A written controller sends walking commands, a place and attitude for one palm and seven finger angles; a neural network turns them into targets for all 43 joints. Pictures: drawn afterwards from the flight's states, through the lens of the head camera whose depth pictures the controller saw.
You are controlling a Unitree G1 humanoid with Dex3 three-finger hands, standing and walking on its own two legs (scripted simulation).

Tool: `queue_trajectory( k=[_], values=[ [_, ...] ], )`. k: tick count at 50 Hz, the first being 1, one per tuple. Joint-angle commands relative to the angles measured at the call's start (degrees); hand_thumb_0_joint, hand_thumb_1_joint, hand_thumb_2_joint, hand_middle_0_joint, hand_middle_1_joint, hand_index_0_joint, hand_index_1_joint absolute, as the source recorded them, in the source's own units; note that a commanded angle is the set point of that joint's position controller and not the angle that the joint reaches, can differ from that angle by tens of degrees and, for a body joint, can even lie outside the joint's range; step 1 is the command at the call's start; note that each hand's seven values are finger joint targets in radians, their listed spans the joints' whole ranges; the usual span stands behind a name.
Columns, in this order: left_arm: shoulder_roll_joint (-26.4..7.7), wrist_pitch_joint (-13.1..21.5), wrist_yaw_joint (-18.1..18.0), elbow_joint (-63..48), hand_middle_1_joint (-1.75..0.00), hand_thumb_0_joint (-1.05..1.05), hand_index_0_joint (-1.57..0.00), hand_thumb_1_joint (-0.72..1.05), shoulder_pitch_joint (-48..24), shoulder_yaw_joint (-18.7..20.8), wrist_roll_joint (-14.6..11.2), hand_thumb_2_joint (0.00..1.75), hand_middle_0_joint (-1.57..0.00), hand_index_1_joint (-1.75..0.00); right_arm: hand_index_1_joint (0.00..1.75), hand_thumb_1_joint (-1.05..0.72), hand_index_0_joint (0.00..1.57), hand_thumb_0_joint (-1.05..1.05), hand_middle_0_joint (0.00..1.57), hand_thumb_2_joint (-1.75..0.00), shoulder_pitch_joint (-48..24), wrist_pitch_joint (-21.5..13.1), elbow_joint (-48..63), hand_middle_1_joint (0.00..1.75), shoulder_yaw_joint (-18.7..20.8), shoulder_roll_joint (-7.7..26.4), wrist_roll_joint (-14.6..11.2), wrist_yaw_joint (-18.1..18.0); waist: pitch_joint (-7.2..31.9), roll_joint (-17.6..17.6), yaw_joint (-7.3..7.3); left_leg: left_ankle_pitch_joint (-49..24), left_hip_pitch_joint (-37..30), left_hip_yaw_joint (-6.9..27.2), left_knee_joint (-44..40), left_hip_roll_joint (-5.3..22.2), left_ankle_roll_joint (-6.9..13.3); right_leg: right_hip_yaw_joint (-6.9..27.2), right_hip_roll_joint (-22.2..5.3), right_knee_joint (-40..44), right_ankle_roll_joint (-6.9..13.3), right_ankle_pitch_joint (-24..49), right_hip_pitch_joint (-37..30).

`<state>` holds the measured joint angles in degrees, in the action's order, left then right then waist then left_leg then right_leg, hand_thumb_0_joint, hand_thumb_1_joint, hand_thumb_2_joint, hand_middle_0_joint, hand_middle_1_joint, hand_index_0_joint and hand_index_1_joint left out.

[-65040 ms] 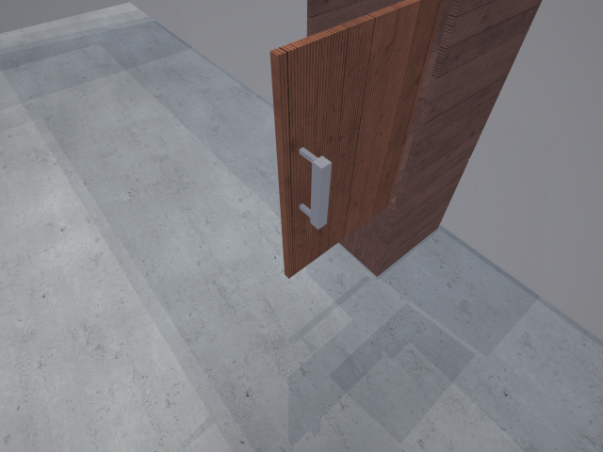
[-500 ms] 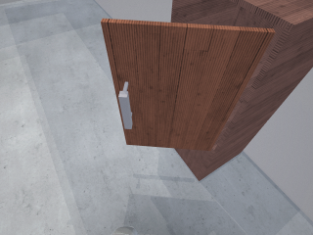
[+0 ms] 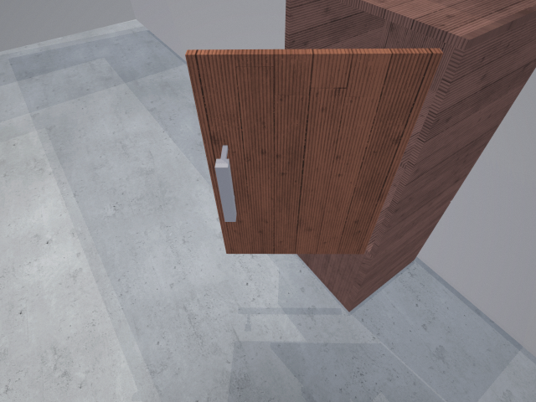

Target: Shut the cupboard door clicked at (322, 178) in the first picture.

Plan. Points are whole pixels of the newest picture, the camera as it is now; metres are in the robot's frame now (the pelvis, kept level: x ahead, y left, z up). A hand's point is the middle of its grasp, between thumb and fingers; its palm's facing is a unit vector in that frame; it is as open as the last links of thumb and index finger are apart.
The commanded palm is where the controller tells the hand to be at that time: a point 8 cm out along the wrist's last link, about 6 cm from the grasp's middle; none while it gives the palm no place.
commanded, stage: come to a stop and stand still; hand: left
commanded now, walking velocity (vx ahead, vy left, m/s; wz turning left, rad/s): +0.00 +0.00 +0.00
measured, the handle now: (227, 185) +0.53 +0.12 -0.02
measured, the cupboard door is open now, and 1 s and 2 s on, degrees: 54 54 54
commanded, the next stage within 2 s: look again from close up in 0.34 s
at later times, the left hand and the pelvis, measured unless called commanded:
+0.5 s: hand out of the picture -0.03 +0.14 -0.18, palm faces +0.02 -0.99 -0.15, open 7.4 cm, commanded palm none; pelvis +0.00 -0.01 +0.00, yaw +1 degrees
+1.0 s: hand out of the picture -0.02 +0.20 -0.19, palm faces +0.05 -0.98 -0.19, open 7.4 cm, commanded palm none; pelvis -0.01 +0.02 -0.01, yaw +1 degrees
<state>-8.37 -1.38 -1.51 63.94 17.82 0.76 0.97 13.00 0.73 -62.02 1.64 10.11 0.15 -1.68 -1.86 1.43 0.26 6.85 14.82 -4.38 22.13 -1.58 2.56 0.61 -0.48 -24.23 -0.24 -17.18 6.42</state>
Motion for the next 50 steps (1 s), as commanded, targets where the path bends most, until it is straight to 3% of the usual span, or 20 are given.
queue_trajectory(
  k=[1,6,8,13,17,21,22,23,24,25,26,27,29,32,37,43,50],
  values=[
    [-5.19,1.74,-0.63,-1.58,-0.30,0.00,-0.20,0.90,1.54,0.36,-0.24,0.90,-0.20,-0.30,0.30,-0.90,0.20,0.00,0.20,-0.90,4.76,-0.89,-0.18,0.30,0.11,4.88,0.26,0.12,-1.29,-8.04,1.27,0.63,-9.23,7.79,-3.57,6.98,-1.19,5.36,-5.31,8.21,2.44,2.13,9.62],
    [-4.41,1.14,-0.72,-0.37,-0.30,0.00,-0.20,0.90,3.57,0.28,-0.30,0.90,-0.20,-0.30,0.30,-0.90,0.20,0.00,0.20,-0.90,6.15,-0.35,-2.24,0.30,-0.48,3.63,0.39,-0.11,-6.71,-2.00,0.77,7.53,-5.63,8.04,-5.83,6.52,-1.46,5.23,-4.65,8.98,2.40,-3.24,10.89],
    [-4.57,0.97,-0.76,-0.22,-0.30,0.00,-0.20,0.90,4.19,0.38,-0.18,0.90,-0.20,-0.30,0.30,-0.90,0.20,0.00,0.20,-0.90,7.17,-0.06,-2.57,0.30,-0.49,3.24,0.38,-0.16,-8.02,-1.65,0.56,9.95,-3.79,8.30,-6.14,6.29,-1.47,5.03,-4.29,9.36,2.43,-5.08,10.76],
    [-3.73,0.95,-0.70,-0.05,-0.30,0.00,-0.20,0.90,5.23,0.62,-0.27,0.90,-0.20,-0.30,0.30,-0.90,0.20,0.00,0.20,-0.90,9.17,0.03,-2.86,0.30,-0.34,2.26,0.62,-0.40,-6.19,-1.48,0.44,10.73,-3.13,8.35,-5.35,5.89,-1.47,4.82,-4.16,9.03,2.79,-6.70,10.18],
    [-2.53,1.25,-0.74,0.22,-0.30,0.00,-0.20,0.90,5.34,0.67,-0.49,0.90,-0.20,-0.30,0.30,-0.90,0.20,0.00,0.20,-0.90,9.84,-0.61,-3.13,0.30,-0.41,1.59,0.68,-0.68,-3.63,-0.81,0.38,7.33,-4.38,8.67,-4.91,6.35,-1.36,4.49,-4.24,7.45,3.03,-2.16,8.61],
    [-1.76,1.34,-0.87,0.55,-0.30,0.00,-0.20,0.90,5.78,0.57,-0.49,0.90,-0.20,-0.30,0.30,-0.90,0.20,0.00,0.20,-0.90,10.02,-0.92,-3.20,0.30,-0.47,1.35,0.52,-0.88,-4.31,-1.34,0.17,5.35,-4.35,9.05,-4.79,6.78,-1.07,4.04,-4.11,6.89,2.91,0.64,8.00],
    [-3.88,3.97,-2.63,0.11,-0.30,0.00,-0.20,0.90,8.39,-0.70,0.86,0.90,-0.20,-0.30,0.30,-0.90,0.20,0.00,0.20,-0.90,1.91,-2.35,1.36,0.30,-1.04,3.23,0.37,0.38,-5.96,-0.11,-2.72,-0.29,0.34,6.79,8.62,6.17,-2.32,6.77,-6.34,8.38,2.80,13.60,9.23],
    [-5.99,5.20,-2.77,-1.16,-0.30,0.00,-0.20,0.90,7.50,0.02,0.76,0.90,-0.20,-0.30,0.30,-0.90,0.20,0.00,0.20,-0.90,3.01,-2.96,3.69,0.30,-1.34,1.85,0.52,0.43,-1.99,-0.67,0.51,-3.04,-0.94,6.67,9.09,5.79,-2.49,8.59,-10.10,5.32,3.04,37.31,5.77],
    [-5.84,5.08,-2.52,-2.76,-0.30,0.00,-0.20,0.90,6.25,0.19,0.27,0.90,-0.20,-0.30,0.30,-0.90,0.20,0.00,0.20,-0.90,8.18,-3.12,2.80,0.30,-1.18,-0.27,0.65,0.12,3.04,-1.11,1.70,-0.03,-2.32,6.05,6.82,5.45,-1.57,5.65,-9.79,1.31,3.38,36.67,1.17],
    [-4.63,5.17,-2.50,-2.48,-0.30,0.00,-0.20,0.90,6.46,-0.17,-0.17,0.90,-0.20,-0.30,0.30,-0.90,0.20,0.00,0.20,-0.90,9.42,-3.25,2.24,0.30,-1.17,0.67,0.70,0.02,7.00,-3.88,1.31,-4.47,-3.29,6.76,7.22,5.80,-0.94,4.21,-7.65,-0.40,3.39,33.43,-0.49],
    [-3.84,5.00,-2.52,-2.85,-0.30,0.00,-0.20,0.90,6.39,-0.37,-0.36,0.90,-0.20,-0.30,0.30,-0.90,0.20,0.00,0.20,-0.90,9.44,-3.20,2.47,0.30,-1.09,1.59,0.47,-0.06,7.95,-6.07,1.33,-6.40,-3.64,7.46,7.30,6.38,-0.45,3.71,-6.37,-0.45,3.41,27.79,-0.40],
    [-3.28,4.69,-2.43,-3.28,-0.30,0.00,-0.20,0.90,6.35,-0.42,-0.37,0.90,-0.20,-0.30,0.30,-0.90,0.20,0.00,0.20,-0.90,9.00,-3.14,2.83,0.30,-0.88,2.03,0.41,-0.12,7.07,-4.83,1.10,-6.94,-3.91,7.56,7.09,6.68,-0.21,3.66,-5.73,-0.26,3.44,22.40,1.14],
    [-3.59,3.97,-2.33,-4.16,-0.30,0.00,-0.20,0.90,6.16,-0.32,-0.08,0.90,-0.20,-0.30,0.30,-0.90,0.20,0.00,0.20,-0.90,7.81,-2.96,3.42,0.30,-0.79,2.55,0.56,-0.08,1.31,-0.87,0.65,-6.05,-1.33,8.39,6.09,6.86,0.24,3.31,-4.53,0.00,3.50,13.11,4.88],
    [-3.93,3.34,-1.94,-4.78,-0.30,0.00,-0.20,0.90,6.33,-0.45,0.07,0.90,-0.20,-0.30,0.30,-0.90,0.20,0.00,0.20,-0.90,6.04,-2.26,4.32,0.30,-0.48,3.42,0.59,0.19,-4.80,-3.62,0.35,4.21,2.06,9.63,3.11,6.42,0.31,3.91,-3.73,1.96,3.77,0.53,10.08],
    [-5.87,2.85,-1.59,-6.24,-0.30,0.00,-0.20,0.90,6.12,-0.27,0.30,0.90,-0.20,-0.30,0.30,-0.90,0.20,0.00,0.20,-0.90,4.58,-2.10,5.61,0.30,0.03,5.73,0.74,0.47,-5.01,-2.61,0.06,10.52,2.44,11.40,-0.23,6.67,0.58,3.67,-3.18,1.42,3.58,-3.80,11.35],
    [-8.02,2.82,-1.26,-7.46,-0.30,0.00,-0.20,0.90,6.58,0.06,0.42,0.90,-0.20,-0.30,0.30,-0.90,0.20,0.00,0.20,-0.90,2.55,-2.75,6.64,0.30,0.26,8.03,0.63,0.48,-0.08,0.43,-0.75,7.07,0.27,12.54,-1.30,7.84,1.48,2.57,-3.13,0.62,3.11,1.21,7.55],
    [-9.80,2.61,-0.81,-7.37,-0.30,0.00,-0.20,0.90,5.87,0.17,0.48,0.90,-0.20,-0.30,0.30,-0.90,0.20,0.00,0.20,-0.90,0.53,-2.71,6.67,0.30,0.48,9.69,0.41,0.64,-0.59,-0.11,-0.78,10.52,0.62,12.92,-3.47,8.00,1.12,2.62,-3.69,2.00,2.72,0.63,7.56]
  ],
)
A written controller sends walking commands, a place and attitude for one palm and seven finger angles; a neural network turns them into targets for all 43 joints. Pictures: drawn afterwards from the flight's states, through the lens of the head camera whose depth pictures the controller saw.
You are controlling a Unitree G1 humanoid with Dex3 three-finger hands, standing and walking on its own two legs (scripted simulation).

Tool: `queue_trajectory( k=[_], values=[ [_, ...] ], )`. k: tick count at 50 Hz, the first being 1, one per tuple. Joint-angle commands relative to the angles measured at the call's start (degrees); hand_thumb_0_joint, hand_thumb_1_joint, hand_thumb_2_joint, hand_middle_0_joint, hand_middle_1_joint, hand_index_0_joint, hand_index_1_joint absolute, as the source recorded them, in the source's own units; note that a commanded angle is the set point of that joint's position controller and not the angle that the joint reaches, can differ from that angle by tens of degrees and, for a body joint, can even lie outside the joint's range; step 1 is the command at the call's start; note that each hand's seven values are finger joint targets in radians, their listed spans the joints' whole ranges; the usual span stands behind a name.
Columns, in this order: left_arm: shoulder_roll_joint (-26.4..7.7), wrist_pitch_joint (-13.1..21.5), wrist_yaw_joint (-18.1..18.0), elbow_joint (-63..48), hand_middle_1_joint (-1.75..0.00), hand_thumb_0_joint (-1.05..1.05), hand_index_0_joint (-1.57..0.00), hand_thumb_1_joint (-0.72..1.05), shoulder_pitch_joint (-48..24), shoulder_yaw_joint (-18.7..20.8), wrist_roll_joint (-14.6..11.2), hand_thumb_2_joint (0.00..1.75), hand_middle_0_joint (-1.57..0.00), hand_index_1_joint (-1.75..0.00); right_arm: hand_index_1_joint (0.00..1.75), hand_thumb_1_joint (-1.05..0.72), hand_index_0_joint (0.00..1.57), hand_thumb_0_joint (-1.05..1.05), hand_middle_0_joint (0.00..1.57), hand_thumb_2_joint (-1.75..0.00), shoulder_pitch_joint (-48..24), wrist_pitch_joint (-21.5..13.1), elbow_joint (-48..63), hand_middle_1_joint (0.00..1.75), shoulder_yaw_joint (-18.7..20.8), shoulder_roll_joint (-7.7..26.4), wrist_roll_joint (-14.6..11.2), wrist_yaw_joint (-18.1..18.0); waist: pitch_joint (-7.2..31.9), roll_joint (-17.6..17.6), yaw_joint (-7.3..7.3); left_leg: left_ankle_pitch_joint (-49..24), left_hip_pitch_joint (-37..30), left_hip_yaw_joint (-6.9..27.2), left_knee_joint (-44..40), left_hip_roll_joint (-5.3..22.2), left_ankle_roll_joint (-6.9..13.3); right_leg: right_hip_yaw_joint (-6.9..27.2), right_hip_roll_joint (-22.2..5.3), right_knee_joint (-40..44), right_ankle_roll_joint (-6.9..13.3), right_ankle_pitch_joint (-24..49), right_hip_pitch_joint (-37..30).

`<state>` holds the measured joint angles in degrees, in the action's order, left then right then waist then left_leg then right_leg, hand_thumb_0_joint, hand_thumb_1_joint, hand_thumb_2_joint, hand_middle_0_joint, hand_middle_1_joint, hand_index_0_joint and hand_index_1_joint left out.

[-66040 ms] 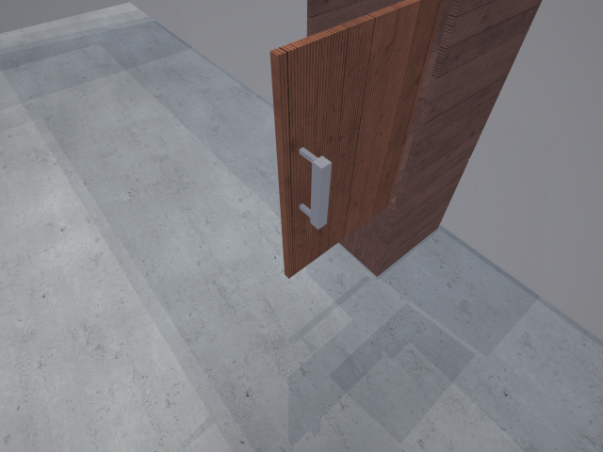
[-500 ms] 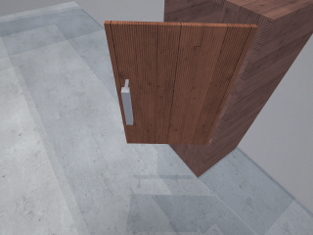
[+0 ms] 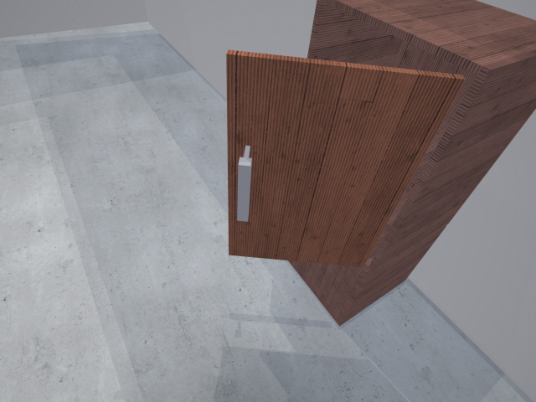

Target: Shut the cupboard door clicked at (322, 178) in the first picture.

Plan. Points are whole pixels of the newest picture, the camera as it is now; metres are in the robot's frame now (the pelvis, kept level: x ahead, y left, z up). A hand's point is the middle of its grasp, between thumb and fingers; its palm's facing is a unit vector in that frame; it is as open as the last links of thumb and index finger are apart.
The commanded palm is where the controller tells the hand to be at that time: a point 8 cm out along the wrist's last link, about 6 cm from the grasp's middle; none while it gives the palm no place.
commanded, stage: shuffle to correct the standing spot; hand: left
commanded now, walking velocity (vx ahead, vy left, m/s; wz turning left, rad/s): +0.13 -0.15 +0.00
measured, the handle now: (245, 184) +0.55 +0.09 -0.02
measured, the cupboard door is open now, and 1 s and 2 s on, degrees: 54 54 54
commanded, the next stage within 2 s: come to a stop and stand still in 0.98 s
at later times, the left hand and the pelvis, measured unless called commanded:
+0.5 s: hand out of the picture -0.08 +0.13 -0.19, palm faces +0.04 -1.00 -0.09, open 7.4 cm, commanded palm none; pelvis +0.01 -0.02 -0.01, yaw -1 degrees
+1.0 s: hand out of the picture +0.04 +0.07 -0.18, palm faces +0.05 -0.99 -0.12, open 7.4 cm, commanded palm none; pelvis +0.05 -0.08 +0.00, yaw +0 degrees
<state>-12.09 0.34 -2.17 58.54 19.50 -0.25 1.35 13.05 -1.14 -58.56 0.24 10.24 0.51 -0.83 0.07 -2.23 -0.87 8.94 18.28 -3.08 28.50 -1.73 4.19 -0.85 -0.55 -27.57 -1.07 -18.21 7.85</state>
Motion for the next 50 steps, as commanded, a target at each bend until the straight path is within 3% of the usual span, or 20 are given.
queue_trajectory(
  k=[1,8,14,18,20,22,24,25,27,30,34,36,37,38,39,42,44,47,49,50],
  values=[
    [-3.71,0.60,-0.15,-1.10,-0.30,0.00,-0.20,0.90,5.32,0.62,0.00,0.90,-0.20,-0.30,0.30,-0.90,0.20,0.00,0.20,-0.90,1.06,-0.55,2.44,0.30,1.42,7.42,0.22,-0.14,-1.94,3.27,0.49,11.34,-3.21,11.85,-10.70,8.41,-0.88,3.47,-3.36,5.37,3.13,0.27,6.21],
    [-2.33,-1.25,0.90,-0.08,-0.30,0.00,-0.20,0.90,10.15,1.01,0.86,0.90,-0.20,-0.30,0.30,-0.90,0.20,0.00,0.20,-0.90,2.11,1.04,1.98,0.30,2.79,9.98,0.62,-0.61,-4.54,6.45,-0.27,29.55,2.29,17.58,-18.25,13.34,1.55,-2.05,0.45,-1.23,3.47,-6.07,6.74],
    [-1.98,-1.07,1.45,0.69,-0.30,0.00,-0.20,0.90,13.83,1.76,0.57,0.90,-0.20,-0.30,0.30,-0.90,0.20,0.00,0.20,-0.90,1.86,1.07,1.83,0.30,3.07,7.99,0.78,-0.87,-3.92,1.92,-0.96,24.00,4.30,9.99,-11.46,9.28,-0.85,1.57,-1.47,6.54,5.26,-8.10,4.44],
    [-3.45,-0.61,0.97,0.20,-0.30,0.00,-0.20,0.90,12.48,2.19,0.13,0.90,-0.20,-0.30,0.30,-0.90,0.20,0.00,0.20,-0.90,2.71,0.75,1.89,0.30,2.19,2.90,0.59,-0.66,-6.91,-6.65,0.52,12.70,4.61,0.27,5.31,3.42,-2.40,12.37,-8.60,15.08,8.95,-17.21,10.85],
    [-3.05,-0.36,0.85,-0.30,-0.30,0.00,-0.20,0.90,9.99,2.09,-0.02,0.90,-0.20,-0.30,0.30,-0.90,0.20,0.00,0.20,-0.90,4.60,0.14,1.22,0.30,1.87,1.93,0.60,-0.64,-5.94,-5.60,2.22,9.61,1.35,-0.73,7.49,3.46,-2.27,11.02,-8.63,12.85,9.05,-13.18,13.18],
    [-1.55,-0.29,1.14,-0.21,-0.30,0.00,-0.20,0.90,9.39,1.77,-0.06,0.90,-0.20,-0.30,0.30,-0.90,0.20,0.00,0.20,-0.90,7.86,-0.49,-0.21,0.30,2.04,2.96,0.67,-0.87,-4.28,1.75,3.25,10.88,-5.16,3.86,-0.17,6.97,-1.41,5.04,-4.25,4.85,6.98,-8.51,16.14],
    [0.69,-0.48,1.48,-0.75,-0.30,0.00,-0.20,0.90,10.50,1.51,0.36,0.90,-0.20,-0.30,0.30,-0.90,0.20,0.00,0.20,-0.90,12.98,-0.55,-1.55,0.30,3.68,8.48,1.05,-1.43,-4.08,15.37,4.17,24.46,-8.41,23.30,-14.79,19.12,3.62,-3.66,2.39,-11.85,3.54,-9.86,22.04],
    [0.17,-0.80,1.62,-1.42,-0.30,0.00,-0.20,0.90,8.62,1.76,0.89,0.90,-0.20,-0.30,0.30,-0.90,0.20,0.00,0.20,-0.90,13.39,-0.54,-1.46,0.30,4.23,9.79,1.04,-1.49,-5.58,14.75,4.15,29.39,-5.16,27.62,-19.56,22.92,6.41,-1.98,0.71,-20.89,3.73,-11.42,23.02],
    [0.37,-0.79,1.98,-1.71,-0.30,0.00,-0.20,0.90,7.22,2.27,1.19,0.90,-0.20,-0.30,0.30,-0.90,0.20,0.00,0.20,-0.90,11.09,-1.01,-1.27,0.30,3.76,7.87,0.94,-1.53,-7.51,11.01,2.47,26.88,0.50,25.22,-20.62,22.38,7.66,1.22,-2.53,-27.88,3.74,-7.60,23.34],
    [2.77,-0.75,2.57,-1.32,-0.30,0.00,-0.20,0.90,6.93,2.38,0.79,0.90,-0.20,-0.30,0.30,-0.90,0.20,0.00,0.20,-0.90,8.76,-1.69,-0.69,0.30,3.71,6.96,1.11,-1.60,-4.53,7.84,1.13,16.11,1.88,16.46,-18.51,20.19,6.85,-0.14,-3.64,-22.15,2.69,-4.66,18.07],
    [4.04,-0.81,2.63,-0.72,-0.30,0.00,-0.20,0.90,8.85,2.61,0.40,0.90,-0.20,-0.30,0.30,-0.90,0.20,0.00,0.20,-0.90,6.56,-0.86,-0.17,0.30,4.52,7.68,1.36,-1.45,-1.36,7.83,-0.53,20.65,7.09,10.75,-15.31,16.88,4.11,-4.73,-1.10,-7.70,2.17,-0.72,4.67],
    [2.42,-0.64,2.20,1.18,-0.30,0.00,-0.20,0.90,13.71,3.23,0.56,0.90,-0.20,-0.30,0.30,-0.90,0.20,0.00,0.20,-0.90,5.73,0.13,-0.06,0.30,4.54,5.89,1.37,-0.99,-1.78,2.20,-2.86,26.22,14.77,6.70,-8.06,11.98,0.70,-5.97,0.51,1.42,2.13,0.06,-6.00],
    [-0.27,-0.32,1.56,1.45,-0.30,0.00,-0.20,0.90,16.10,3.86,0.88,0.90,-0.20,-0.30,0.30,-0.90,0.20,0.00,0.20,-0.90,5.15,0.43,0.83,0.30,3.93,3.04,1.07,-0.72,-2.67,-7.13,-4.24,26.38,20.82,1.53,3.86,6.23,-1.38,2.91,-6.19,9.91,4.01,-10.45,-8.09],
    [-4.81,-0.09,0.58,0.93,-0.30,0.00,-0.20,0.90,15.14,4.40,1.03,0.90,-0.20,-0.30,0.30,-0.90,0.20,0.00,0.20,-0.90,4.25,0.66,2.62,0.30,3.00,-1.65,0.74,-0.22,-4.69,-18.80,-3.84,22.54,25.21,-4.85,17.69,1.74,-3.04,18.75,-18.42,20.12,8.62,-24.04,-4.31],
    [-4.52,0.05,0.27,-0.55,-0.30,0.00,-0.20,0.90,11.71,4.31,0.44,0.90,-0.20,-0.30,0.30,-0.90,0.20,0.00,0.20,-0.90,1.40,0.86,3.60,0.30,3.31,0.07,1.06,0.13,-6.37,-12.64,-3.27,21.07,22.39,-0.94,27.24,3.52,-2.07,20.64,-20.91,22.98,11.09,-25.36,3.82],
    [-1.56,1.39,0.07,-2.03,-0.30,0.00,-0.20,0.90,3.39,3.50,0.47,0.90,-0.20,-0.30,0.30,-0.90,0.20,0.00,0.20,-0.90,5.70,1.26,1.58,0.30,3.61,-0.12,1.38,0.91,-6.65,-6.11,1.90,12.66,17.71,-0.63,34.00,6.07,-2.46,9.72,-15.35,18.79,11.14,-10.95,9.10],
    [-0.79,1.76,-0.17,-2.13,-0.30,0.00,-0.20,0.90,2.55,3.03,0.79,0.90,-0.20,-0.30,0.30,-0.90,0.20,0.00,0.20,-0.90,6.29,1.23,1.53,0.30,3.21,-2.11,1.18,1.21,-7.21,-4.20,2.25,11.48,13.34,-2.16,27.98,5.88,-2.89,4.35,-13.27,17.63,11.10,-2.83,10.53],
    [-2.28,1.51,0.09,-1.16,-0.30,0.00,-0.20,0.90,4.60,3.04,0.86,0.90,-0.20,-0.30,0.30,-0.90,0.20,0.00,0.20,-0.90,6.07,0.30,2.26,0.30,2.55,-2.94,0.98,0.95,-4.86,-4.19,1.21,11.41,5.58,-4.31,13.67,4.74,-2.90,3.51,-12.55,13.80,11.77,0.97,9.09],
    [-2.21,0.94,0.48,-0.73,-0.30,0.00,-0.20,0.90,5.03,2.86,0.37,0.90,-0.20,-0.30,0.30,-0.90,0.20,0.00,0.20,-0.90,10.04,-0.49,0.60,0.30,2.10,-2.89,1.05,0.45,-3.35,-2.36,2.36,6.09,-4.56,-6.65,2.98,2.98,-3.26,1.34,-9.69,8.94,10.03,-0.85,11.75],
    [-1.16,0.66,0.88,-0.53,-0.30,0.00,-0.20,0.90,5.46,2.60,0.06,0.90,-0.20,-0.30,0.30,-0.90,0.20,0.00,0.20,-0.90,12.45,-0.82,-0.39,0.30,2.18,-1.65,1.01,0.06,-2.86,-0.24,2.87,5.52,-9.51,-4.63,-1.39,4.50,-3.29,0.15,-7.72,4.19,8.67,-2.01,13.73]
  ],
)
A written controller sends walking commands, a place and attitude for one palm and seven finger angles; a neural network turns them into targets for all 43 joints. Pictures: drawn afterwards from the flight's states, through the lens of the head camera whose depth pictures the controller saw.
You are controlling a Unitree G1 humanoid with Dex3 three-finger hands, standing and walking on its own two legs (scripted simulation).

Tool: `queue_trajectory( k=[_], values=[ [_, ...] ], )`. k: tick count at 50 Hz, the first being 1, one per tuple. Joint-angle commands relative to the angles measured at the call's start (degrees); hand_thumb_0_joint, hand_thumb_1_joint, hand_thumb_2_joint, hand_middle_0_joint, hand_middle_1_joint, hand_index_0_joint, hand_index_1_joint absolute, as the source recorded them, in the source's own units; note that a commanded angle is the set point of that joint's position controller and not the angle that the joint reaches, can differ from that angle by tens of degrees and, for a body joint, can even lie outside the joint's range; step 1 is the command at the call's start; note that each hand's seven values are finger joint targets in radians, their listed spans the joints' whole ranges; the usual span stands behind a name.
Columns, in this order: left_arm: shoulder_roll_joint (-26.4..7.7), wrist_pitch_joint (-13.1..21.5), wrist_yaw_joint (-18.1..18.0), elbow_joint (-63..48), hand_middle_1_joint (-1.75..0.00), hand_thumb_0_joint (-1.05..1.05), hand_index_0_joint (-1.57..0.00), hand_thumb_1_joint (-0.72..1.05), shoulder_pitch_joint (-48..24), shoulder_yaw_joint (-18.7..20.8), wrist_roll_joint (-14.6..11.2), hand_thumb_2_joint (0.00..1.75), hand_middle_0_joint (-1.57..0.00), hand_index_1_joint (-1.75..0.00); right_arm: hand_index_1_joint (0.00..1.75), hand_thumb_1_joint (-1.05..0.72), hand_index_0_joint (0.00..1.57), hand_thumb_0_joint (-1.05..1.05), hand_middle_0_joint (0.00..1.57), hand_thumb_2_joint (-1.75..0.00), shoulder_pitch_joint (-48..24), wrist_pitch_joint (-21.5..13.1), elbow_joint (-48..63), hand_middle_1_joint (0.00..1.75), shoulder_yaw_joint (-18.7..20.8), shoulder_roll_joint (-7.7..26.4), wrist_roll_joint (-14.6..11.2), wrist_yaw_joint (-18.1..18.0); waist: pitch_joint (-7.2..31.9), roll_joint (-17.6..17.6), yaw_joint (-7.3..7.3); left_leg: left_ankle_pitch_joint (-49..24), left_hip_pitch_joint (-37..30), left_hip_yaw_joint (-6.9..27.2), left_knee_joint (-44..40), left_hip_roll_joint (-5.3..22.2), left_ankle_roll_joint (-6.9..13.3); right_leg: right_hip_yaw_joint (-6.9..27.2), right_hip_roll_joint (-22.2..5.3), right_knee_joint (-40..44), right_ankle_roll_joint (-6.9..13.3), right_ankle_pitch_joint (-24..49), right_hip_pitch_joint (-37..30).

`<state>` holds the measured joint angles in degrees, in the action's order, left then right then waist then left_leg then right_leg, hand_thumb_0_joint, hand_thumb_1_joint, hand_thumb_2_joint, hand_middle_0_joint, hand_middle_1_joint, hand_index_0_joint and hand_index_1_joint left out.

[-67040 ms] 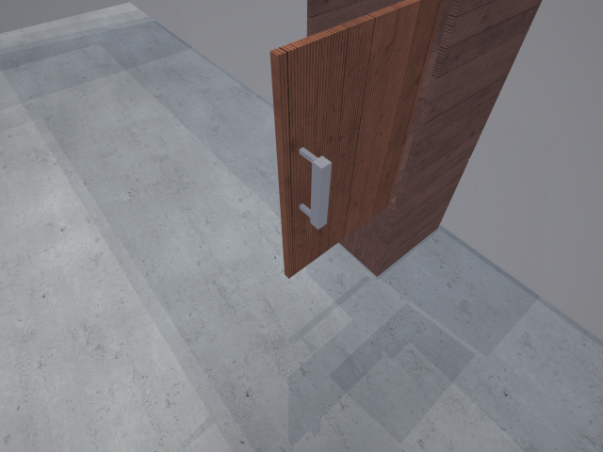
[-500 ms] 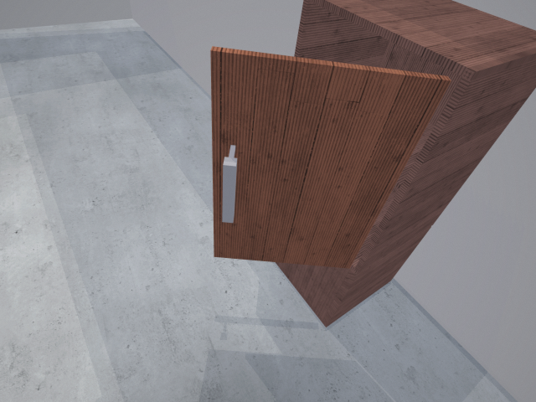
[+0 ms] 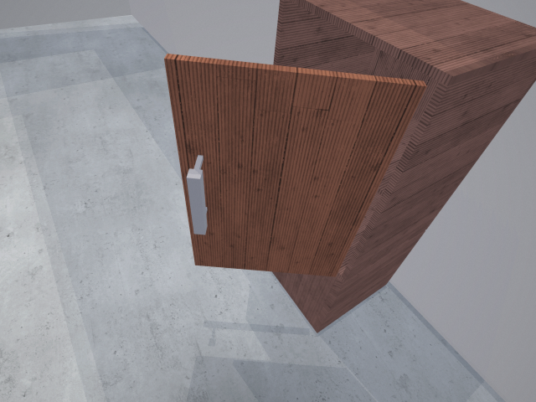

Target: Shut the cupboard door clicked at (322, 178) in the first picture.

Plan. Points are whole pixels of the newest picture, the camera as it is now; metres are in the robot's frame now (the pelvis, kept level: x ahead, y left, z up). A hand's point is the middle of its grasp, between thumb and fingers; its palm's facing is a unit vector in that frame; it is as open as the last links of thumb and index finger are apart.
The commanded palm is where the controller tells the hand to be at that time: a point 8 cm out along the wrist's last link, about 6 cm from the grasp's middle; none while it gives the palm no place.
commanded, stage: come to a stop and stand still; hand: left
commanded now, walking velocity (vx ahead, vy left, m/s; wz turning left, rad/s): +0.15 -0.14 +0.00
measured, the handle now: (200, 196) +0.50 +0.17 -0.02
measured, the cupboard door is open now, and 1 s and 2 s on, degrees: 54 54 54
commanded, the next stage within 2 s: look again from close up in 1.50 s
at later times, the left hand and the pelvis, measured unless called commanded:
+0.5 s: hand out of the picture +0.06 +0.13 -0.18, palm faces +0.04 -0.98 -0.21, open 7.3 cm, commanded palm none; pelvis +0.04 -0.05 -0.01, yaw +1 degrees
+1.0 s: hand out of the picture +0.03 +0.18 -0.18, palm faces +0.05 -0.98 -0.19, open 7.3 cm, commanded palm none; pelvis +0.00 +0.00 +0.00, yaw +0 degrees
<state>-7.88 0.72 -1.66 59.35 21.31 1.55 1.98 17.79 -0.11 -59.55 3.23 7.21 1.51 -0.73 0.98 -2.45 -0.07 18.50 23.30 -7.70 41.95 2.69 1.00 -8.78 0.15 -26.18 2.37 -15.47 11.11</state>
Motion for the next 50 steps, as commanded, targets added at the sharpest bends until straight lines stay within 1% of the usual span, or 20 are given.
queue_trajectory(
  k=[1,2,3,5,8,10,13,15,16,18,20,22,26,30,32,33,37,44,48,50],
  values=[
    [-3.04,0.15,0.92,-1.90,-0.30,0.00,-0.20,0.90,4.49,0.32,-0.70,0.90,-0.20,-0.30,0.30,-0.90,0.20,0.00,0.20,-0.90,10.74,-2.25,-0.01,0.30,-0.11,5.16,0.16,-0.61,-2.55,8.23,2.93,-1.70,-19.39,11.36,-20.41,8.03,2.44,5.84,-4.92,-6.62,2.76,-5.98,15.57],
    [-0.88,0.10,1.35,-3.32,-0.30,0.00,-0.20,0.90,4.27,0.12,-0.69,0.90,-0.20,-0.30,0.30,-0.90,0.20,0.00,0.20,-0.90,14.15,-2.38,0.02,0.30,1.15,10.71,0.50,-1.31,-1.41,18.14,3.89,-1.39,-24.10,31.34,-27.98,22.19,9.17,1.54,-1.16,-19.61,-0.27,-14.39,25.82],
    [-3.83,-0.31,1.66,-5.72,-0.30,0.00,-0.20,0.90,0.22,0.52,0.22,0.90,-0.20,-0.30,0.30,-0.90,0.20,0.00,0.20,-0.90,14.97,-1.89,0.24,0.30,1.77,13.35,0.19,-1.77,-3.65,12.62,5.03,-0.82,-21.37,36.63,-30.23,28.03,14.46,5.83,-2.94,-30.57,-0.14,-16.50,28.48],
    [-3.95,-0.45,1.89,-4.56,-0.30,0.00,-0.20,0.90,-2.71,1.36,0.75,0.90,-0.20,-0.30,0.30,-0.90,0.20,0.00,0.20,-0.90,9.86,-2.46,-0.05,0.30,0.28,8.64,0.45,-2.17,-5.90,10.24,2.82,-8.10,-13.39,26.49,-30.58,21.25,11.68,9.41,-4.66,-37.88,-1.00,-8.33,27.25],
    [-0.96,-0.87,1.84,-2.32,-0.30,0.00,-0.20,0.90,0.55,0.76,-0.21,0.90,-0.20,-0.30,0.30,-0.90,0.20,0.00,0.20,-0.90,2.95,-3.55,1.35,0.30,-1.50,5.00,-0.18,-2.32,-4.09,10.21,-0.82,-30.63,-9.13,9.49,-27.06,13.39,8.56,8.15,-4.95,-32.05,-2.87,-1.32,17.52],
    [0.68,-1.17,1.29,-1.19,-0.30,0.00,-0.20,0.90,1.42,0.04,-0.78,0.90,-0.20,-0.30,0.30,-0.90,0.20,0.00,0.20,-0.90,1.60,-3.47,0.94,0.30,-1.90,5.17,-0.27,-2.24,-1.04,11.46,-1.50,-36.15,-9.75,4.89,-24.67,10.46,7.56,5.90,-3.91,-22.69,-3.69,0.04,10.91],
    [0.13,-0.90,0.68,-0.89,-0.30,0.00,-0.20,0.90,-0.66,-0.33,-0.96,0.90,-0.20,-0.30,0.30,-0.90,0.20,0.00,0.20,-0.90,2.18,-2.21,-0.07,0.30,-1.41,6.19,-0.33,-1.90,-2.03,9.69,-0.56,-29.00,-9.29,5.55,-22.01,10.86,7.40,3.53,-3.28,-10.24,-4.19,0.38,4.95],
    [-1.18,-0.42,0.53,0.05,-0.30,0.00,-0.20,0.90,2.04,0.09,-0.85,0.90,-0.20,-0.30,0.30,-0.90,0.20,0.00,0.20,-0.90,1.80,-1.41,-0.25,0.30,-0.90,6.65,-0.66,-1.50,-1.47,6.24,-2.05,-17.39,-7.22,4.78,-18.06,8.09,4.33,2.98,-3.15,0.39,-4.86,8.16,-1.25],
    [-3.70,0.07,0.18,0.11,-0.30,0.00,-0.20,0.90,3.00,0.33,-0.70,0.90,-0.20,-0.30,0.30,-0.90,0.20,0.00,0.20,-0.90,2.02,-1.19,-0.16,0.30,-0.89,5.31,-1.02,-1.19,-1.17,1.51,-2.26,-9.63,-5.46,3.83,-15.19,5.52,1.86,6.99,-5.64,3.08,-4.42,13.42,-3.70],
    [-9.02,0.40,-0.29,-1.26,-0.30,0.00,-0.20,0.90,0.21,0.93,-0.57,0.90,-0.20,-0.30,0.30,-0.90,0.20,0.00,0.20,-0.90,4.42,0.10,0.36,0.30,-1.20,2.17,-1.26,-0.63,-3.07,-7.80,0.10,4.81,-2.38,1.38,-10.99,-0.32,-1.43,17.56,-16.88,4.97,1.39,23.90,-0.15],
    [-10.15,-0.07,-0.25,-2.11,-0.30,0.00,-0.20,0.90,-2.04,1.38,-0.55,0.90,-0.20,-0.30,0.30,-0.90,0.20,0.00,0.20,-0.90,5.06,0.90,-0.27,0.30,-0.82,1.28,-1.08,-0.44,-0.65,-7.43,0.79,1.94,-7.25,1.13,-7.89,-1.37,-1.52,16.99,-17.35,4.58,2.63,24.01,3.12],
    [-10.17,0.06,-0.67,-2.42,-0.30,0.00,-0.20,0.90,-2.09,1.77,-0.64,0.90,-0.20,-0.30,0.30,-0.90,0.20,0.00,0.20,-0.90,3.65,1.43,0.38,0.30,-0.26,3.13,-0.91,-0.53,-0.02,-16.13,-0.63,6.26,-3.70,2.18,-1.90,-1.65,-2.01,17.52,-18.27,4.70,3.98,29.85,-0.03],
    [-11.61,-0.77,-1.18,-3.53,-0.30,0.00,-0.20,0.90,-2.76,3.13,0.01,0.90,-0.20,-0.30,0.30,-0.90,0.20,0.00,0.20,-0.90,1.27,1.65,1.89,0.30,-0.03,3.16,-1.04,-0.27,0.01,-10.97,-1.65,8.95,-0.78,3.23,2.07,-2.55,-2.36,18.39,-19.77,3.93,7.32,30.00,-1.15],
    [-11.00,-1.93,-0.93,-5.62,-0.30,0.00,-0.20,0.90,-7.19,3.39,-0.44,0.90,-0.20,-0.30,0.30,-0.90,0.20,0.00,0.20,-0.90,6.16,1.00,0.98,0.30,-0.11,3.08,-1.17,-0.11,0.07,-6.91,1.37,-3.68,-15.02,2.38,-16.20,-2.45,-1.71,14.17,-14.52,-0.81,2.80,10.88,9.84],
    [-4.76,-2.97,-0.48,-7.91,-0.30,0.00,-0.20,0.90,-8.30,2.34,-0.88,0.90,-0.20,-0.30,0.30,-0.90,0.20,0.00,0.20,-0.90,4.78,0.28,2.87,0.30,0.90,9.44,-0.23,-0.48,-2.57,17.89,1.25,-5.34,-11.93,21.04,-29.46,13.14,4.39,4.30,-3.56,-15.70,-3.45,-12.23,17.66],
    [-5.26,-3.40,-0.65,-8.21,-0.30,0.00,-0.20,0.90,-9.30,2.20,-0.40,0.90,-0.20,-0.30,0.30,-0.90,0.20,0.00,0.20,-0.90,2.17,0.46,4.00,0.30,0.93,9.96,-0.08,-0.61,-4.67,16.62,1.38,-4.70,-5.07,23.07,-31.21,15.83,8.34,7.73,-3.57,-23.51,-2.95,-14.43,15.01],
    [-4.16,-3.25,0.01,-4.08,-0.30,0.00,-0.20,0.90,-5.41,1.99,-0.09,0.90,-0.20,-0.30,0.30,-0.90,0.20,0.00,0.20,-0.90,-3.65,-0.34,5.08,0.30,-0.44,7.27,-0.06,-1.14,-4.50,7.30,-1.41,-9.83,-6.29,14.66,-29.26,9.91,8.10,9.51,-3.83,-31.59,-2.65,-5.30,14.57],
    [-3.43,-2.42,-0.11,-3.48,-0.30,0.00,-0.20,0.90,-6.84,0.72,-0.48,0.90,-0.20,-0.30,0.30,-0.90,0.20,0.00,0.20,-0.90,1.75,-0.80,2.04,0.30,-0.54,7.51,-0.02,-1.69,0.13,6.83,1.00,-22.76,-17.95,16.56,-26.72,11.40,9.79,7.16,-3.86,-11.30,-3.15,-10.55,8.49],
    [-4.07,-1.49,-0.58,-0.78,-0.30,0.00,-0.20,0.90,-2.23,0.52,-0.63,0.90,-0.20,-0.30,0.30,-0.90,0.20,0.00,0.20,-0.90,0.81,-0.99,1.06,0.30,-0.92,6.80,-0.75,-1.44,1.23,2.95,-1.10,-18.70,-13.85,15.04,-23.88,8.04,5.48,8.33,-4.44,6.30,-2.30,3.02,-2.93],
    [-5.35,-0.79,-0.77,0.28,-0.30,0.00,-0.20,0.90,-1.42,0.14,-0.79,0.90,-0.20,-0.30,0.30,-0.90,0.20,0.00,0.20,-0.90,-0.04,-1.04,0.80,0.30,-1.45,5.61,-1.12,-1.08,-0.07,-0.12,-0.40,-12.62,-11.65,11.30,-23.60,3.87,1.42,13.18,-8.94,7.10,0.29,7.58,-3.53]
  ],
)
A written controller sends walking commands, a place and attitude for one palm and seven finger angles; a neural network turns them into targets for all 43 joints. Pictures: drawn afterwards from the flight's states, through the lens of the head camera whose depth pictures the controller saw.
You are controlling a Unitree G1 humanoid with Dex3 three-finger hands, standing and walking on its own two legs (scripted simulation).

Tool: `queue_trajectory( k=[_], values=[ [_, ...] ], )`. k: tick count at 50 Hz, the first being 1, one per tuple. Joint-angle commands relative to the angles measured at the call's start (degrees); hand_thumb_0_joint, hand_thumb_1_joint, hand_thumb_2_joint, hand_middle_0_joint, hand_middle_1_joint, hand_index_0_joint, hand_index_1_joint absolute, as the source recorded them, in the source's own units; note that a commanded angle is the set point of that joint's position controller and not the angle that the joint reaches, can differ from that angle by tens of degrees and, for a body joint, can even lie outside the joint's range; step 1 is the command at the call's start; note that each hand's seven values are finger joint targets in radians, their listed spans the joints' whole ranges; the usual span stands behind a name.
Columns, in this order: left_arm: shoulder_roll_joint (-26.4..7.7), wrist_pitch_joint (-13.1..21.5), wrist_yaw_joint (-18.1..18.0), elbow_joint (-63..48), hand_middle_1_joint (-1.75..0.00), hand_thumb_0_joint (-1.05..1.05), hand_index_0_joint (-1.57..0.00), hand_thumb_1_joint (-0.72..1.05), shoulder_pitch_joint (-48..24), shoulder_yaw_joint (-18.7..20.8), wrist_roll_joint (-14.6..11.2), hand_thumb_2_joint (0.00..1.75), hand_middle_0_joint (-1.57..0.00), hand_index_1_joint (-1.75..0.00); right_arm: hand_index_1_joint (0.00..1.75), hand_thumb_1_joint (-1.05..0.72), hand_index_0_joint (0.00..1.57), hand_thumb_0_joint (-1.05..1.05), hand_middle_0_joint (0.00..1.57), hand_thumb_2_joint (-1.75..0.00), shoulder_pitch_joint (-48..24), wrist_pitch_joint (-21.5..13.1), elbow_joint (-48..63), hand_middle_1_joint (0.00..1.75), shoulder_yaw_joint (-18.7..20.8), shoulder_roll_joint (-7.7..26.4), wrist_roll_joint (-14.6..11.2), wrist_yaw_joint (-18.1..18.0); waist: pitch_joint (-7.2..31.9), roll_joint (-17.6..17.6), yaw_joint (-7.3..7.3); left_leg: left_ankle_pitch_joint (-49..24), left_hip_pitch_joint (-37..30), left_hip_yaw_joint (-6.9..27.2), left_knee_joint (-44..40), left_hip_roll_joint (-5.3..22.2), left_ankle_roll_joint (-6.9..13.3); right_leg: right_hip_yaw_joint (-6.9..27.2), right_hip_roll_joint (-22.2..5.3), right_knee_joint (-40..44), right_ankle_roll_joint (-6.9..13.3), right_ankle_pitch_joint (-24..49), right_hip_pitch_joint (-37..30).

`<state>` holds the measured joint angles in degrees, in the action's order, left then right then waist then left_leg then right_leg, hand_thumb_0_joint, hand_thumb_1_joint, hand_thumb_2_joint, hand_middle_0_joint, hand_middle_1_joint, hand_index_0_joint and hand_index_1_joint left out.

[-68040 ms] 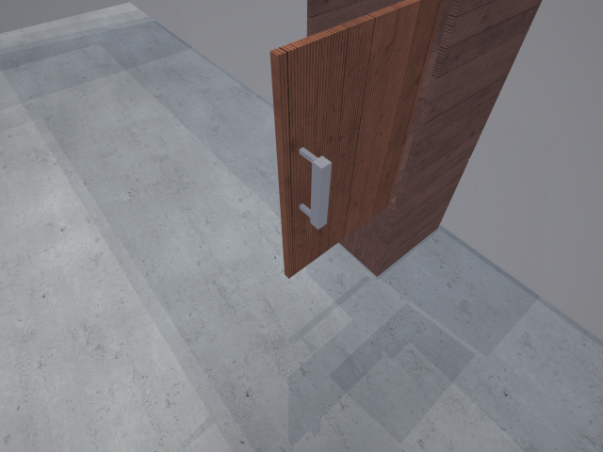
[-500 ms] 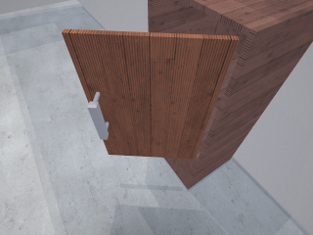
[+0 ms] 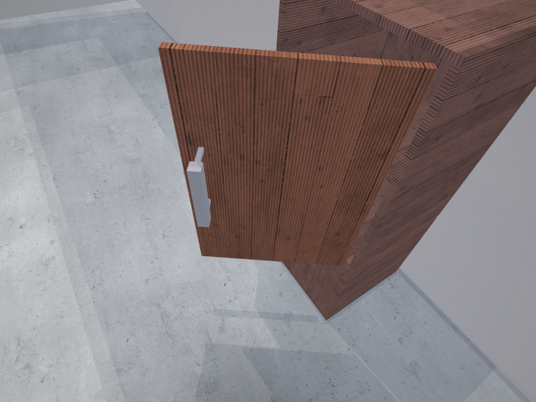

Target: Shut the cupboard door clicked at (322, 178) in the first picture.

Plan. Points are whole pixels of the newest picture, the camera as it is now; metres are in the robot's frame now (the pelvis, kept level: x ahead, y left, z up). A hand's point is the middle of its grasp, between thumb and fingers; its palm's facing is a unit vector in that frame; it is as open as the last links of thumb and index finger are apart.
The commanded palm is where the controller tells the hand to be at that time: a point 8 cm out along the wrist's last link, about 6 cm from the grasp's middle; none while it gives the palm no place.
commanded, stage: come to a stop and stand still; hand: left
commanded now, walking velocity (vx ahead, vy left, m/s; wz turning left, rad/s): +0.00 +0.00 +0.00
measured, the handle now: (202, 188) +0.50 +0.17 -0.02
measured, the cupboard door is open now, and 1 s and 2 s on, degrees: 54 54 54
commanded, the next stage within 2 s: look again from close up in 0.50 s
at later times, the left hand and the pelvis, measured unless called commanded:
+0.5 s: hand out of the picture -0.09 +0.14 -0.17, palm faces +0.07 -0.99 -0.12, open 7.4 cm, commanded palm none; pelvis -0.02 +0.00 +0.01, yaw +1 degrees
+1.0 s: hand out of the picture -0.02 +0.16 -0.17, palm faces +0.04 -0.98 -0.20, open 7.4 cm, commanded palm none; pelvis -0.01 -0.01 +0.00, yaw +1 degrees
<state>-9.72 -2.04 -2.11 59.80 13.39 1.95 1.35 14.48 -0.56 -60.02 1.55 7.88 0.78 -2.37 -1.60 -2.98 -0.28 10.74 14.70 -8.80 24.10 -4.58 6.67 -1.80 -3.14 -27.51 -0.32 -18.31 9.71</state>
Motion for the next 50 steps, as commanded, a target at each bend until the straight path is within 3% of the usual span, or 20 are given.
queue_trajectory(
  k=[1,3,8,13,21,29,30,31,32,33,34,37,39,43,47,50],
  values=[
    [-3.81,2.06,-0.23,-0.01,-0.30,0.00,-0.20,0.90,6.22,-0.60,-0.43,0.90,-0.20,-0.30,0.30,-0.90,0.20,0.00,0.20,-0.90,3.85,-0.65,0.91,0.30,0.01,4.89,-0.32,0.66,1.86,1.73,0.42,-4.07,-4.85,12.37,-6.57,10.40,-4.80,6.05,-6.26,7.71,3.59,9.59,0.41],
    [-2.72,2.50,-0.23,0.55,-0.30,0.00,-0.20,0.90,5.47,-0.87,-0.42,0.90,-0.20,-0.30,0.30,-0.90,0.20,0.00,0.20,-0.90,4.74,-0.38,-0.55,0.30,0.07,5.18,-0.06,0.71,1.65,-3.66,0.84,-7.07,-6.99,11.67,-5.50,11.01,-4.08,4.46,-4.23,7.54,2.72,10.36,1.25],
    [-2.39,1.81,-0.21,1.41,-0.30,0.00,-0.20,0.90,7.25,-1.26,-0.32,0.90,-0.20,-0.30,0.30,-0.90,0.20,0.00,0.20,-0.90,5.06,0.15,-2.54,0.30,-0.32,5.62,-0.11,0.82,-4.34,2.06,0.32,8.07,-2.50,14.22,-11.43,11.58,-3.95,3.42,-2.97,8.03,1.97,2.36,3.77],
    [-1.63,1.78,-0.22,2.75,-0.30,0.00,-0.20,0.90,11.03,-1.38,-0.16,0.90,-0.20,-0.30,0.30,-0.90,0.20,0.00,0.20,-0.90,5.58,0.45,-3.21,0.30,-0.21,5.29,-0.16,0.83,-5.46,3.99,-0.29,14.65,0.17,15.24,-14.03,11.73,-3.85,2.52,-2.23,7.42,1.74,0.99,3.39],
    [0.16,2.12,-0.39,4.12,-0.30,0.00,-0.20,0.90,14.62,-1.35,-0.10,0.90,-0.20,-0.30,0.30,-0.90,0.20,0.00,0.20,-0.90,7.18,0.40,-3.91,0.30,-0.01,4.21,-0.11,0.61,-3.08,3.00,-0.10,14.38,-1.10,15.35,-14.10,11.66,-4.17,2.43,-1.71,6.65,1.90,0.90,4.08],
    [1.44,2.63,-0.55,5.12,-0.30,0.00,-0.20,0.90,16.33,-1.71,-0.07,0.90,-0.20,-0.30,0.30,-0.90,0.20,0.00,0.20,-0.90,7.61,0.22,-4.10,0.30,-0.07,3.05,-0.28,0.47,-3.63,1.97,0.18,11.34,-2.38,14.30,-12.63,11.57,-4.00,3.40,-2.06,7.92,1.91,1.72,5.79],
    [-1.64,4.01,-2.16,5.07,-0.30,0.00,-0.20,0.90,14.57,-2.82,1.47,0.90,-0.20,-0.30,0.30,-0.90,0.20,0.00,0.20,-0.90,2.26,-0.15,1.11,0.30,-0.67,8.00,0.09,1.31,-8.85,3.63,-0.23,6.18,4.64,10.71,-3.43,10.65,-6.10,1.96,-2.74,6.03,2.43,2.55,7.33],
    [-3.48,3.68,-1.79,2.18,-0.30,0.00,-0.20,0.90,14.36,-1.69,0.59,0.90,-0.20,-0.30,0.30,-0.90,0.20,0.00,0.20,-0.90,3.70,0.32,2.65,0.30,-0.35,5.44,0.18,1.81,-5.03,3.89,0.83,14.37,2.89,12.02,-2.24,9.19,-5.61,3.62,-2.66,7.08,3.17,-10.70,9.94],
    [-2.98,3.42,-1.51,1.54,-0.30,0.00,-0.20,0.90,13.93,-1.19,0.60,0.90,-0.20,-0.30,0.30,-0.90,0.20,0.00,0.20,-0.90,4.98,0.50,2.04,0.30,0.07,5.60,0.31,1.71,-4.66,7.06,1.87,16.89,3.25,13.11,-3.44,9.40,-4.86,2.87,-1.80,5.37,3.62,-12.96,11.02],
    [-2.75,4.08,-1.29,1.70,-0.30,0.00,-0.20,0.90,15.11,-1.31,0.47,0.90,-0.20,-0.30,0.30,-0.90,0.20,0.00,0.20,-0.90,5.84,0.12,1.86,0.30,-0.39,5.24,0.55,1.67,-1.53,12.17,1.28,14.11,3.10,14.19,-3.78,9.43,-4.39,2.14,-1.81,3.45,4.15,-7.14,7.93],
    [-2.40,4.29,-1.05,1.91,-0.30,0.00,-0.20,0.90,16.25,-1.40,0.25,0.90,-0.20,-0.30,0.30,-0.90,0.20,0.00,0.20,-0.90,5.35,-0.04,2.41,0.30,-0.47,4.74,0.31,1.67,0.53,10.81,0.79,14.55,2.82,14.54,-4.25,9.52,-3.85,2.48,-1.33,3.07,4.25,-6.12,6.21],
    [-0.66,4.29,-0.86,1.50,-0.30,0.00,-0.20,0.90,14.90,-1.82,0.15,0.90,-0.20,-0.30,0.30,-0.90,0.20,0.00,0.20,-0.90,5.51,-0.09,3.13,0.30,-0.32,5.41,0.22,1.59,-1.16,1.77,1.04,14.09,2.94,14.95,-4.43,9.98,-3.10,3.46,-1.23,3.48,4.34,-7.16,8.16],
    [-0.68,4.48,-0.82,0.86,-0.30,0.00,-0.20,0.90,13.80,-1.94,0.12,0.90,-0.20,-0.30,0.30,-0.90,0.20,0.00,0.20,-0.90,5.77,-0.50,3.09,0.30,-0.50,5.44,0.14,1.59,-2.27,-0.42,1.01,10.63,2.91,14.50,-4.05,9.97,-2.85,4.04,-1.80,3.97,4.20,-4.70,8.17],
    [-1.80,4.36,-0.85,-0.02,-0.30,0.00,-0.20,0.90,12.41,-1.92,0.06,0.90,-0.20,-0.30,0.30,-0.90,0.20,0.00,0.20,-0.90,5.84,-1.12,2.24,0.30,-0.66,6.10,0.04,1.55,-4.75,0.24,0.89,7.65,2.80,14.23,-5.18,10.45,-2.59,4.01,-1.96,4.12,3.92,-1.08,7.99],
    [-3.06,4.32,-0.83,-0.17,-0.30,0.00,-0.20,0.90,11.96,-1.85,-0.19,0.90,-0.20,-0.30,0.30,-0.90,0.20,0.00,0.20,-0.90,4.82,-1.72,1.78,0.30,-0.84,7.33,0.01,1.43,-3.07,-0.04,0.46,3.04,0.35,13.50,-4.96,10.65,-2.57,4.44,-2.23,4.22,3.60,2.75,6.11],
    [-4.37,4.30,-0.81,-0.65,-0.30,0.00,-0.20,0.90,10.96,-1.64,-0.25,0.90,-0.20,-0.30,0.30,-0.90,0.20,0.00,0.20,-0.90,4.24,-2.07,1.34,0.30,-0.93,7.70,-0.04,1.30,-1.54,1.78,0.31,-1.90,-1.26,12.45,-3.90,10.62,-2.58,4.42,-2.64,4.38,3.42,5.81,4.42]
  ],
)
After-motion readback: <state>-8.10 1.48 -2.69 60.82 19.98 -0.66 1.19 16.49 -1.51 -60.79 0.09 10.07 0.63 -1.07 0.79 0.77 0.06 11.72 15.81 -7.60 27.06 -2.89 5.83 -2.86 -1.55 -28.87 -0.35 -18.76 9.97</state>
